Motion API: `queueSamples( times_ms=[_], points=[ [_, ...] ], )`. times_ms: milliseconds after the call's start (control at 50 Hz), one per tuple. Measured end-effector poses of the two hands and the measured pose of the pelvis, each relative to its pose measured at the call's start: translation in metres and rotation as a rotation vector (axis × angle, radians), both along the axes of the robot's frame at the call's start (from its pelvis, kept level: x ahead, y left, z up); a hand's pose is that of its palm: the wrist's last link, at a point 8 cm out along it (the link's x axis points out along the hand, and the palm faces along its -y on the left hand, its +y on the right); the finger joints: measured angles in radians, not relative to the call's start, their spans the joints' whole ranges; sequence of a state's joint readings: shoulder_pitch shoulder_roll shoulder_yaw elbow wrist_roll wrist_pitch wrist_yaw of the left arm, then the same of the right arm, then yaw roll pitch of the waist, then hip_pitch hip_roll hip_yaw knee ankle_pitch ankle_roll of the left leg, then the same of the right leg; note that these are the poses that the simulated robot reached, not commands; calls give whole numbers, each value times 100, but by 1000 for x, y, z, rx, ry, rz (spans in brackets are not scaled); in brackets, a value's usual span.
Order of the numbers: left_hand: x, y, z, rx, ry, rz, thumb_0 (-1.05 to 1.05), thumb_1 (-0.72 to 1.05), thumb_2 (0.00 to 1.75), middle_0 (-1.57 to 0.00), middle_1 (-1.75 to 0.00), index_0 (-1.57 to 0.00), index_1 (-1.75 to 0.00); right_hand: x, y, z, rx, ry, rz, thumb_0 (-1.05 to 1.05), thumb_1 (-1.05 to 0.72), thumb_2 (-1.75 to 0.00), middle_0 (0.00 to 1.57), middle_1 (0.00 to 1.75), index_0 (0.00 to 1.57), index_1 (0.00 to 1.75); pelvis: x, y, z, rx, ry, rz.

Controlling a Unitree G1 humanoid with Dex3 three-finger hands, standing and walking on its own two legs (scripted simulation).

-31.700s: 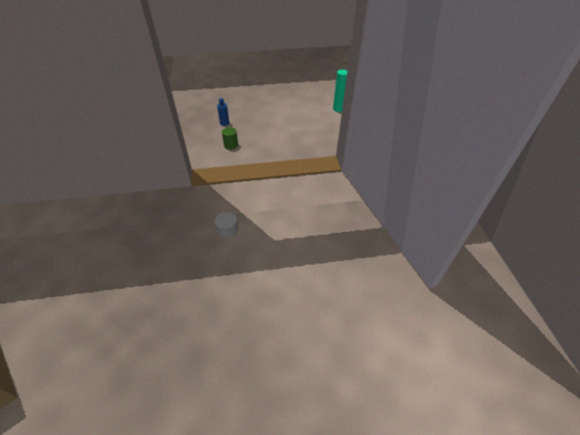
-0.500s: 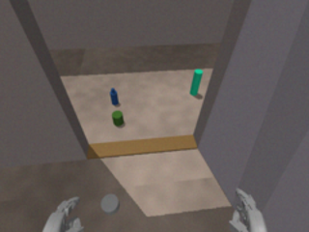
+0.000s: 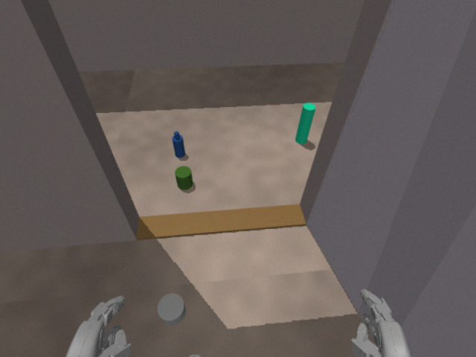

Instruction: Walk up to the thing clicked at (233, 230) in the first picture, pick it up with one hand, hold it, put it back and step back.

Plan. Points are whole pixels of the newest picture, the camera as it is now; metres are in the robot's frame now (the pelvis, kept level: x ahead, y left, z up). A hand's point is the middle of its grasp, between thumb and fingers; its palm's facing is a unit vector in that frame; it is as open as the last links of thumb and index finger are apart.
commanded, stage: stand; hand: left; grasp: from above
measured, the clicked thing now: (172, 309) +0.41 +0.23 -0.68
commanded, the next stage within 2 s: none
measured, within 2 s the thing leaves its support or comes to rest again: neither
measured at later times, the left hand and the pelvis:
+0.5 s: hand out of the picture +0.05 +0.24 -0.11, palm faces +0.04 -0.95 -0.30, open 7.4 cm; pelvis -0.01 +0.02 +0.05, yaw +0 degrees
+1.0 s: hand out of the picture +0.01 +0.24 -0.10, palm faces +0.02 -0.95 -0.32, open 7.4 cm; pelvis -0.02 +0.01 +0.06, yaw +0 degrees
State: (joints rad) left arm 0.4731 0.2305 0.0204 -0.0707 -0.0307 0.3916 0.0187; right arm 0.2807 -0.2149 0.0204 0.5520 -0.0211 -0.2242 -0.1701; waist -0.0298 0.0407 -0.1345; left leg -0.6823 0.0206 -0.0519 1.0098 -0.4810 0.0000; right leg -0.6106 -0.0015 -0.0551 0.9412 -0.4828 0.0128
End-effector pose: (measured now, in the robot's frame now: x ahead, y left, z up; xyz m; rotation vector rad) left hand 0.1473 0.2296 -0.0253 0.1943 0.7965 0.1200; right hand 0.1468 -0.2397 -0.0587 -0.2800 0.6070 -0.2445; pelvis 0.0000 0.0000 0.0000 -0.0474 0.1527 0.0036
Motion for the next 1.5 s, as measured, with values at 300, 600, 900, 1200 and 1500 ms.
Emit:
queueSamples(
  times_ms=[300,600,900,1200,1500],
  points=[
    [-57,53,-47,106,247,64,1,91,90,-20,-30,-20,-30,-55,-29,-13,15,460,10,1,-91,-90,21,30,20,30,-6,7,34,43,-158,-8],
    [-118,59,-45,71,432,121,0,91,90,-20,-30,-20,-30,-91,-11,-8,70,570,-40,1,-91,-90,21,30,20,30,-12,17,58,44,-222,-7],
    [-139,62,-39,94,486,131,0,91,90,-20,-30,-20,-30,-108,-27,-7,73,619,-64,1,-91,-90,21,30,20,30,-20,10,63,45,-231,0],
    [-123,52,-39,88,486,111,0,91,90,-20,-30,-20,-30,-109,-41,-4,63,646,-75,1,-91,-90,20,30,20,30,-14,2,65,44,-223,-2],
    [-90,52,-34,95,458,91,0,91,90,-20,-30,-20,-30,-92,-43,-3,65,642,-72,1,-91,-90,20,30,20,30,-2,0,67,46,-206,-10]
  ],
)
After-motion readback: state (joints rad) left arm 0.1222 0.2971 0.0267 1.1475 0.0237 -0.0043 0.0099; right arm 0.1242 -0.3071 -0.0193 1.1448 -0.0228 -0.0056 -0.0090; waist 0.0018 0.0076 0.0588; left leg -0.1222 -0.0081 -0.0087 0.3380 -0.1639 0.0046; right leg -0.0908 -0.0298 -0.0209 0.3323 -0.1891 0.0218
